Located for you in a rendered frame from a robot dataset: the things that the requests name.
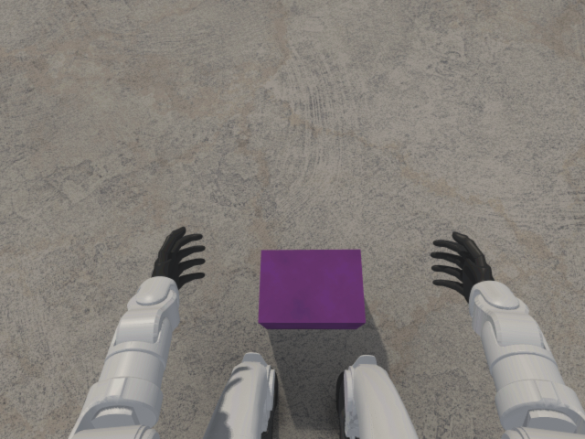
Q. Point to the robot left shin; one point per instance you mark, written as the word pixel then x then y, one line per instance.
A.
pixel 256 357

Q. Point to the robot right shin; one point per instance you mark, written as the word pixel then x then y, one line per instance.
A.
pixel 351 423

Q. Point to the robot shin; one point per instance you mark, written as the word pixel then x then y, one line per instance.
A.
pixel 256 357
pixel 351 423

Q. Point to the robot right forearm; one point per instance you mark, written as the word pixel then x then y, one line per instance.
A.
pixel 530 390

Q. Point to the carton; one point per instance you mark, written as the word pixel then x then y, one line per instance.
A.
pixel 311 289

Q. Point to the right robot hand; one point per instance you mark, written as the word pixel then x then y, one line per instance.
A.
pixel 474 268

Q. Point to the left robot hand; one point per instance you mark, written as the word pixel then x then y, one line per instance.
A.
pixel 168 262

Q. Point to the robot left forearm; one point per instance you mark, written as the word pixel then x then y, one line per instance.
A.
pixel 128 391

